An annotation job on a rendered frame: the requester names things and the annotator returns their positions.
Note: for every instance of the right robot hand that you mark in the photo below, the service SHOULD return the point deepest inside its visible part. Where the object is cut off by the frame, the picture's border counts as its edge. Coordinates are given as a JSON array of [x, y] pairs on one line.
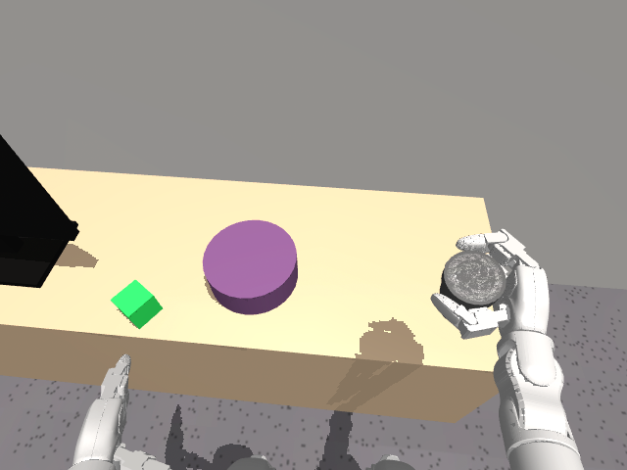
[[525, 302]]

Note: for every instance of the right robot arm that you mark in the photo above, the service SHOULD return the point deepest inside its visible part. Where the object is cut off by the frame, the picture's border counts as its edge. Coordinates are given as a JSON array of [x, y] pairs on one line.
[[535, 430]]

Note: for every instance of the left robot hand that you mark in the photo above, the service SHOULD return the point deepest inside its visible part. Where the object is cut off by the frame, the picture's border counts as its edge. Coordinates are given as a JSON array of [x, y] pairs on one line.
[[100, 434]]

